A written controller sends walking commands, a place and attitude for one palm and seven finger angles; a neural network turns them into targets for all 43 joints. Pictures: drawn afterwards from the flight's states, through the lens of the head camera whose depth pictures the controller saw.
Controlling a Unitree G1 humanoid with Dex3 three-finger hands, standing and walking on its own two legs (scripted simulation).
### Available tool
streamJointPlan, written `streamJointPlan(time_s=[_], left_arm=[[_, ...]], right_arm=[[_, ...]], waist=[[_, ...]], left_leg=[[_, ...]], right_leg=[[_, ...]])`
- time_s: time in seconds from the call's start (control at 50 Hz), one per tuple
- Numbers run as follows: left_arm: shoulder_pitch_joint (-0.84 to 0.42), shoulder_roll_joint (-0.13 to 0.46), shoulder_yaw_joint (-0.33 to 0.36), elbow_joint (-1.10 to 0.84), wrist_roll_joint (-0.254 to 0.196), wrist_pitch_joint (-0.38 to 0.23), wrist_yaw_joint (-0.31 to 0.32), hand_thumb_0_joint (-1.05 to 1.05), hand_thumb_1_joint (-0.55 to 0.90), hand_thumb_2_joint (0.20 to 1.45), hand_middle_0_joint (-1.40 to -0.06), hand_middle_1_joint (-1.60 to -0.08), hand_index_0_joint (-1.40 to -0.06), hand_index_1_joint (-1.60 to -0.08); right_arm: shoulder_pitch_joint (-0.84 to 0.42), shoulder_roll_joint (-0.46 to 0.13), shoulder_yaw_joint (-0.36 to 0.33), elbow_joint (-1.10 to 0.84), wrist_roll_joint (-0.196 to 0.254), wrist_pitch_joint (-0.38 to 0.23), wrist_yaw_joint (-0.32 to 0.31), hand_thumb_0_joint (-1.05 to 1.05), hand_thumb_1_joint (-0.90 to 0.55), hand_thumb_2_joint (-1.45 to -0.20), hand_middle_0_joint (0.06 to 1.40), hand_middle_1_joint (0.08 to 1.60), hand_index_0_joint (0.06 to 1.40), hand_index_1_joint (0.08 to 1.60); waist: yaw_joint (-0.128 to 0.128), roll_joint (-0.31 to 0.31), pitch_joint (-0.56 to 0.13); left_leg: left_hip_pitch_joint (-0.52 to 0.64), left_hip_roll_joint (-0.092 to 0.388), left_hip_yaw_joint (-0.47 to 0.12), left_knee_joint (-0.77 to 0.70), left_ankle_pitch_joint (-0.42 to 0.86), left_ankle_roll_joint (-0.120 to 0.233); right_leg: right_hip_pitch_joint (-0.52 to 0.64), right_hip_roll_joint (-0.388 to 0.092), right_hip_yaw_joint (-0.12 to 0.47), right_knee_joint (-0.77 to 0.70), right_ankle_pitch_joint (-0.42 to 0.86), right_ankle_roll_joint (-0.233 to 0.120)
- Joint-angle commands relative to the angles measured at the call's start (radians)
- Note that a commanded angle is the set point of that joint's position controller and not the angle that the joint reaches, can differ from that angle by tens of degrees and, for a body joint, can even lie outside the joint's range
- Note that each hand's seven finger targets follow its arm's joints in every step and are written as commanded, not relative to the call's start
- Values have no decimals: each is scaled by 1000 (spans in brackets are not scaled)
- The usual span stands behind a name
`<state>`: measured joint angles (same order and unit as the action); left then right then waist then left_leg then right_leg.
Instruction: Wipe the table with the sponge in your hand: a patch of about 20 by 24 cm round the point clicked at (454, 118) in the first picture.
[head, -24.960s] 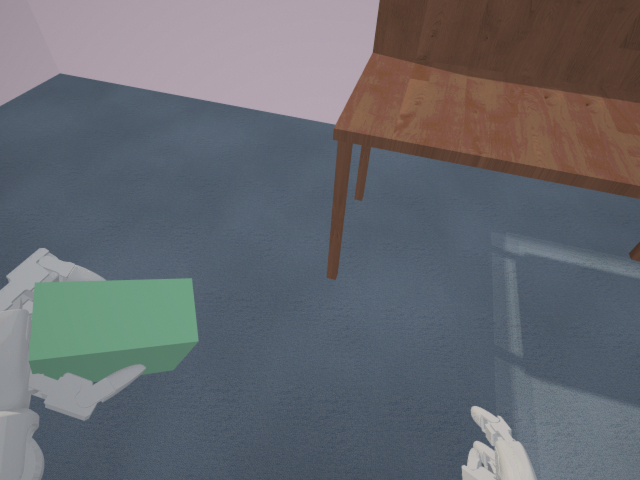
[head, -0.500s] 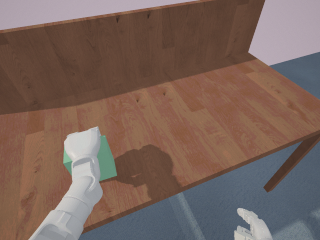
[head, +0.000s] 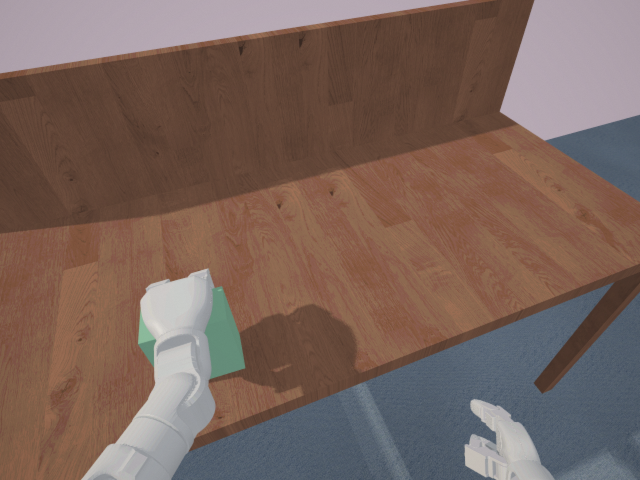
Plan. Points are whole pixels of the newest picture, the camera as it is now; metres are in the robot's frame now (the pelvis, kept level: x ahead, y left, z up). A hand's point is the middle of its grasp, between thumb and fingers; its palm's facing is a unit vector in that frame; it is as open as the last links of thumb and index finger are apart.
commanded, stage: wipe back along the third lane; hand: left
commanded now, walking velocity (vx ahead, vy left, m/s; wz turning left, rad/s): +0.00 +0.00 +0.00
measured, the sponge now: (199, 347) +0.30 +0.23 -0.04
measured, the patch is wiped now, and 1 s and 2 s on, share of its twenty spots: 0.95 0.95 0.95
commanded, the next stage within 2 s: slide back across to the middle lane in 0.16 s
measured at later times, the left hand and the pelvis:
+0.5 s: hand (188, 327) +0.30 +0.23 +0.02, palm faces -0.03 -0.08 -1.00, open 10.5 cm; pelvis +0.00 -0.01 +0.00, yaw -1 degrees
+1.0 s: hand (145, 350) +0.26 +0.28 +0.02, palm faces -0.04 -0.09 -1.00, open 10.5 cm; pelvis +0.01 +0.00 +0.01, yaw -1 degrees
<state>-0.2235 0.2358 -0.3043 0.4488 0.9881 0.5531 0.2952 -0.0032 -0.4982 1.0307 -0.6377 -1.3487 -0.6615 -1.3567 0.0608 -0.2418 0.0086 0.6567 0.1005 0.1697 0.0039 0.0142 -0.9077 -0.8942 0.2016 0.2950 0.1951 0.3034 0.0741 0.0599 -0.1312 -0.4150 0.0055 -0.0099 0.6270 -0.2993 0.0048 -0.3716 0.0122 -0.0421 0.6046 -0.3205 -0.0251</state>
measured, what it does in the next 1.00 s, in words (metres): stands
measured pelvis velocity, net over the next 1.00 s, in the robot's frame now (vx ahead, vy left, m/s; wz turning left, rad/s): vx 0.01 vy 0.00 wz -0.01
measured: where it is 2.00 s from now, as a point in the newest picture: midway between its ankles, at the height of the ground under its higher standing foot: outside the picture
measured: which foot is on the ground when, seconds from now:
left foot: down 0.00-1.00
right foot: down 0.00-1.00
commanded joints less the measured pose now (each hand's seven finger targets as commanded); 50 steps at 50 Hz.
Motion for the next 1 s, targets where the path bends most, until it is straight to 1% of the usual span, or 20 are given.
streamJointPlan(time_s=[0.0,0.02,0.06,0.12,0.16,0.22,0.24,0.3,0.32,0.34,0.42,0.48,0.52,0.58,0.62,0.66,0.78,0.82,0.92,0.98], left_arm=[[-99,13,9,-17,-34,-14,-56,0,100,1300,-1200,-1600,-1200,-1600],[-106,57,55,-15,-28,-18,-55,0,100,1300,-1200,-1600,-1200,-1600],[-111,-10,-11,-21,-22,-28,-57,0,100,1300,-1200,-1600,-1200,-1600],[-79,25,38,-16,-25,-35,-53,0,100,1300,-1200,-1600,-1200,-1600],[-114,-14,-14,-25,-24,-33,-53,0,100,1300,-1200,-1600,-1200,-1600],[-138,37,41,-7,-26,-26,-51,0,100,1300,-1200,-1600,-1200,-1600],[-145,5,5,-9,-28,-26,-52,0,100,1300,-1200,-1600,-1200,-1600],[-116,65,68,-36,-29,-34,-50,0,100,1300,-1200,-1600,-1200,-1600],[-90,123,129,-55,-31,-37,-47,0,100,1300,-1200,-1600,-1200,-1600],[-92,77,79,-69,-31,-38,-50,0,100,1300,-1200,-1600,-1200,-1600],[-61,172,169,-114,-25,-42,-46,0,100,1300,-1200,-1600,-1200,-1600],[-9,163,158,-162,-29,-44,-48,0,100,1300,-1200,-1600,-1200,-1600],[6,219,215,-176,-26,-44,-48,0,100,1300,-1200,-1600,-1200,-1600],[31,185,179,-189,-22,-48,-56,0,100,1300,-1200,-1600,-1200,-1600],[42,263,250,-190,-24,-54,-58,0,100,1300,-1200,-1600,-1200,-1600],[38,224,211,-209,-25,-65,-68,0,100,1300,-1200,-1600,-1200,-1600],[98,215,212,-236,-24,-109,-83,0,100,1300,-1200,-1600,-1200,-1600],[108,264,267,-240,-23,-122,-81,0,100,1300,-1200,-1600,-1200,-1600],[176,274,294,-261,-19,-153,-70,0,100,1300,-1200,-1600,-1200,-1600],[174,234,251,-269,-7,-155,-63,0,100,1300,-1200,-1600,-1200,-1600]], right_arm=[[-165,-114,-31,-160,-2,-45,-12,0,-900,-900,200,300,200,300],[-163,-122,-34,-154,-4,-45,-13,0,-900,-900,200,300,200,300],[-157,-112,-35,-163,-5,-48,-10,0,-900,-900,200,300,200,300],[-159,-117,-39,-162,-8,-50,-8,0,-900,-900,200,300,200,300],[-161,-112,-37,-166,-5,-48,-10,0,-900,-900,200,300,200,300],[-162,-119,-36,-156,-4,-48,-15,0,-900,-900,200,300,200,300],[-151,-117,-37,-157,-6,-50,-18,0,-900,-900,200,300,200,300],[-151,-117,-39,-159,-6,-54,-22,0,-900,-900,200,300,200,300],[-161,-122,-40,-162,-7,-54,-24,0,-900,-900,200,300,200,300],[-157,-115,-37,-168,-7,-55,-25,0,-900,-900,200,300,200,300],[-168,-121,-38,-168,-7,-60,-28,0,-900,-900,200,300,200,300],[-171,-114,-34,-181,-8,-70,-25,0,-900,-900,200,300,200,300],[-180,-120,-36,-176,-10,-74,-29,0,-900,-900,200,300,200,300],[-177,-116,-34,-177,-9,-85,-31,0,-900,-900,200,300,200,300],[-178,-126,-35,-168,-11,-89,-35,0,-900,-900,200,300,200,300],[-172,-121,-35,-171,-10,-95,-37,0,-900,-900,200,300,200,300],[-166,-121,-41,-170,-16,-112,-36,0,-900,-900,200,300,200,300],[-169,-127,-44,-165,-19,-118,-38,0,-900,-900,200,300,200,300],[-168,-126,-48,-164,-23,-126,-34,0,-900,-900,200,300,200,300],[-162,-119,-49,-168,-26,-129,-34,0,-900,-900,200,300,200,300]], waist=[[-20,-147,-101],[-14,-142,-112],[-27,-140,-113],[-12,-152,-130],[-29,-150,-116],[-20,-147,-108],[-29,-151,-119],[-12,-161,-164],[5,-146,-170],[-9,-142,-160],[11,-126,-150],[9,-117,-134],[22,-126,-134],[11,-112,-104],[24,-107,-107],[10,-96,-101],[5,-105,-88],[19,-102,-95],[27,-88,-108],[18,-78,-104]], left_leg=[[67,-40,-2,-63,132,24],[66,-39,-9,-64,131,21],[73,-40,-4,-52,149,24],[62,-39,-6,-48,161,22],[62,-40,-2,-47,141,24],[52,-38,-9,-54,121,22],[59,-41,-2,-50,126,26],[69,-44,-2,-47,154,28],[67,-44,-9,-55,159,25],[73,-45,1,-55,157,28],[81,-46,-6,-75,161,28],[92,-48,0,-83,177,30],[98,-49,-8,-92,176,30],[109,-49,-2,-100,170,31],[111,-51,-8,-105,170,30],[120,-51,1,-104,176,32],[134,-46,-5,-103,196,34],[138,-47,-13,-105,198,33],[140,-46,-16,-100,228,30],[142,-43,-11,-95,229,31]], right_leg=[[39,27,22,-96,239,-38],[38,31,35,-95,235,-43],[30,29,18,-85,257,-42],[42,30,32,-77,291,-45],[28,26,22,-82,260,-38],[17,29,32,-90,228,-42],[26,27,24,-83,238,-38],[71,23,34,-82,286,-36],[83,25,46,-86,286,-40],[86,22,34,-83,285,-34],[110,23,53,-104,285,-37],[131,22,47,-107,314,-34],[141,25,63,-119,305,-35],[128,25,53,-129,286,-34],[142,26,74,-137,289,-38],[139,22,63,-137,308,-34],[124,24,63,-139,328,-35],[128,27,70,-142,319,-40],[133,26,69,-129,362,-44],[114,26,47,-123,343,-42]])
